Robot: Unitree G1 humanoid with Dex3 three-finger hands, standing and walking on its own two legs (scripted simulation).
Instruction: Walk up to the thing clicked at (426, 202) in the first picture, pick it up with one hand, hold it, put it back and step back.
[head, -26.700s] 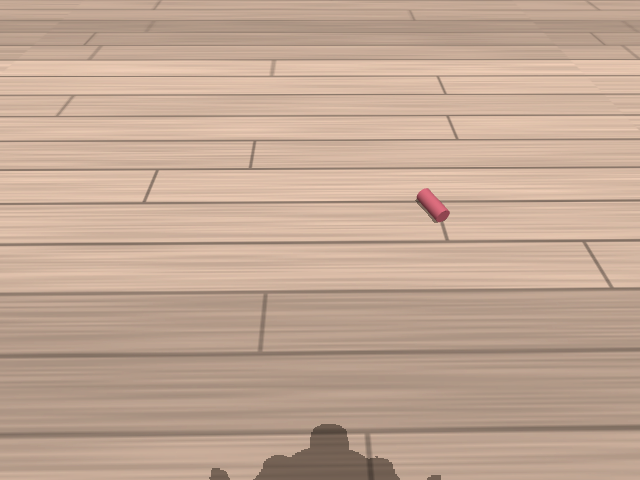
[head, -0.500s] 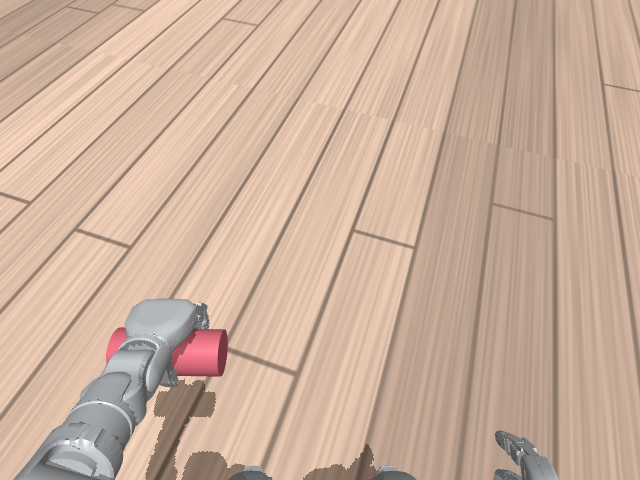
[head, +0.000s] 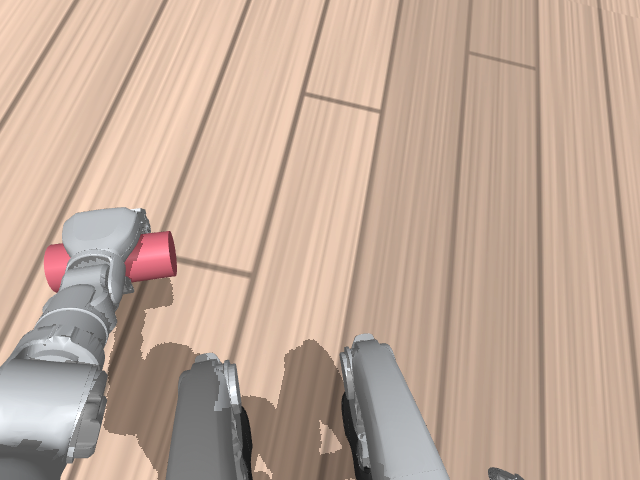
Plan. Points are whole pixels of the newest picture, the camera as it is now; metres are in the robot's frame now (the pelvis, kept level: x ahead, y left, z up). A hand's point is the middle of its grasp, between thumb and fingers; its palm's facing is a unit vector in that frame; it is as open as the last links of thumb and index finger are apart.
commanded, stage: crouch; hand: left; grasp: from above
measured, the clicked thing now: (116, 260) +0.44 +0.24 -0.16
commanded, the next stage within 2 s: lower in 1.18 s
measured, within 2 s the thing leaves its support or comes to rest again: neither
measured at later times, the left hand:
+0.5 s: hand (146, 268) +0.46 +0.24 -0.29, palm faces -0.45 -0.03 -0.89, open 9.6 cm
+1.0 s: hand (155, 269) +0.48 +0.24 -0.36, palm faces -0.47 -0.03 -0.88, open 9.6 cm
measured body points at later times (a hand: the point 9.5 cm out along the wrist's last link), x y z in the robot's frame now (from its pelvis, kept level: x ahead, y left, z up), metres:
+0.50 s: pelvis -0.01 -0.01 -0.13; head +0.24 +0.03 +0.25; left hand +0.48 +0.24 -0.24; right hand +0.05 -0.29 -0.24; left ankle +0.07 +0.12 -0.51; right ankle +0.07 -0.16 -0.51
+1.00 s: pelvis -0.02 -0.01 -0.19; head +0.24 +0.04 +0.18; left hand +0.50 +0.24 -0.31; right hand -0.01 -0.28 -0.29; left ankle +0.07 +0.12 -0.51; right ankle +0.07 -0.15 -0.51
